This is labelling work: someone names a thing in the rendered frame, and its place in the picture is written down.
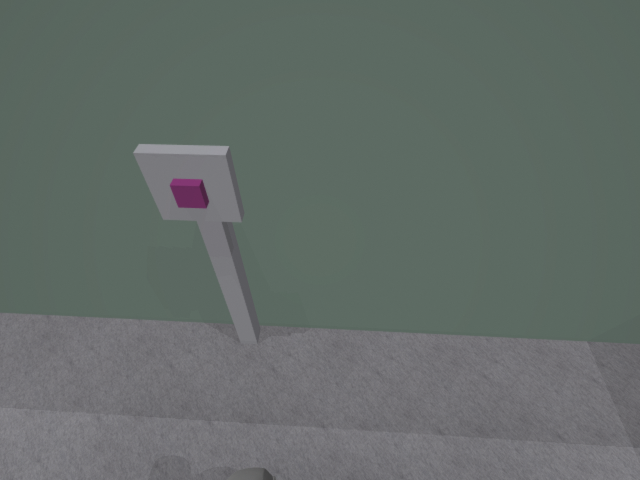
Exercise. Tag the button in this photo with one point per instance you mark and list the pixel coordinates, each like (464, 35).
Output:
(189, 193)

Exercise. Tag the panel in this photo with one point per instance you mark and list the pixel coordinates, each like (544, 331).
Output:
(160, 164)

